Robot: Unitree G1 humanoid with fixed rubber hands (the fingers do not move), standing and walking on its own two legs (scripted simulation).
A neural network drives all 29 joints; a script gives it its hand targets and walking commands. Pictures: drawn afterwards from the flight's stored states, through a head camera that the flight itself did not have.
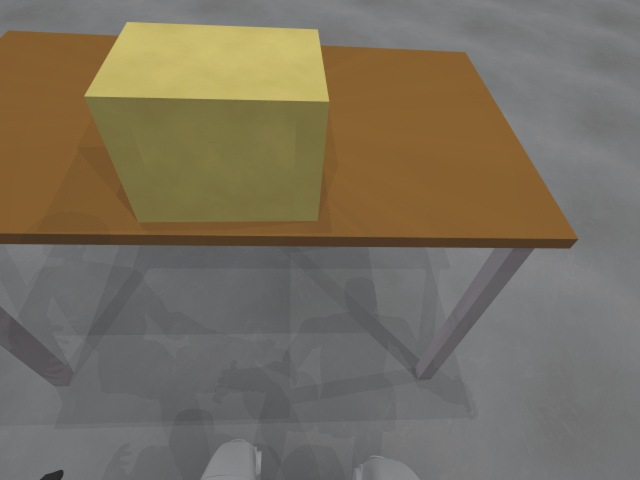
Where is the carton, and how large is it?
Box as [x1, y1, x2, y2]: [84, 22, 328, 221]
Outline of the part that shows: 127,22 84,97 137,220 317,220 328,109 328,97 317,29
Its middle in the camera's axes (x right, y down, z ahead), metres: -0.14 -0.17 +0.60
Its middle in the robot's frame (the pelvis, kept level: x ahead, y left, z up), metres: +0.58 +0.15 +0.11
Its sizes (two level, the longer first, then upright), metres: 0.278 0.200 0.212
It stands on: a table, 0.72 m high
